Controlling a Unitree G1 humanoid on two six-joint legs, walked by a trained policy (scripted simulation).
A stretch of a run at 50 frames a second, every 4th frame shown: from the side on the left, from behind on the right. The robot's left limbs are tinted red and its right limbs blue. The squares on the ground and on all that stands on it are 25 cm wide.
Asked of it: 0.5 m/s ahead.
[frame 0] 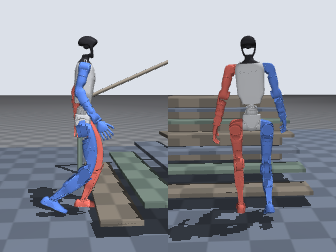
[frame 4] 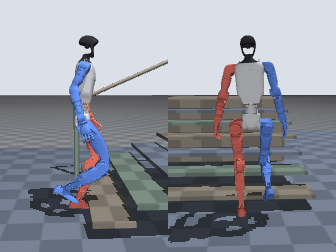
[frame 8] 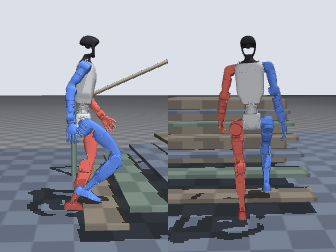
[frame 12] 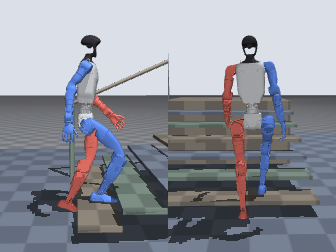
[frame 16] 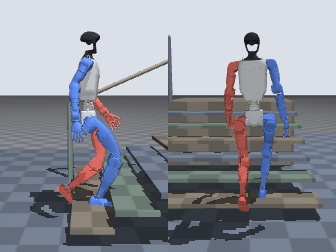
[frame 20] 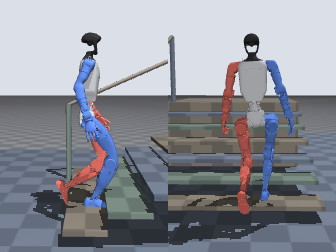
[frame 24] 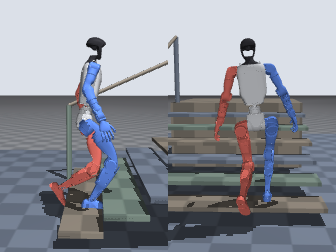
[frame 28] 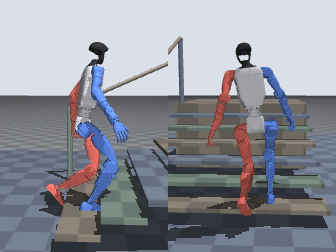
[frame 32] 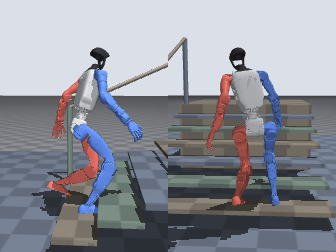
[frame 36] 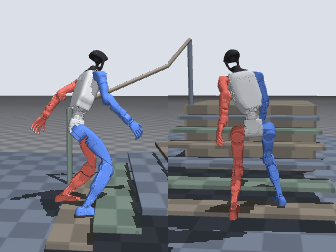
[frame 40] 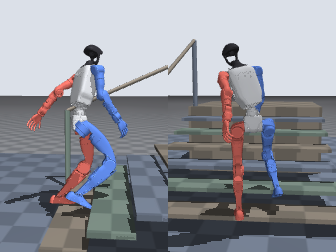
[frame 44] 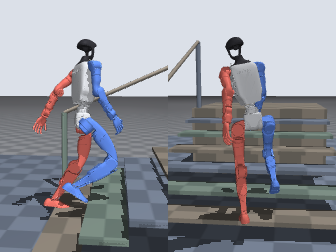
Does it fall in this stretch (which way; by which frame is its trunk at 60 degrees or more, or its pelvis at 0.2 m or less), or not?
no
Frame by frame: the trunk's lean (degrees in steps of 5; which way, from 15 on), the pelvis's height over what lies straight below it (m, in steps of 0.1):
0: 5, 0.8
4: 5, 0.8
8: 5, 0.7
12: 5, 0.7
16: 0, 0.7
20: 5, 0.7
24: 10, 0.7
28: 15 forward and to its left, 0.7
32: 25 forward and to its left, 0.7
36: 30 forward and to its left, 0.7
40: 25 forward and to its left, 0.7
44: 15 to its left, 0.8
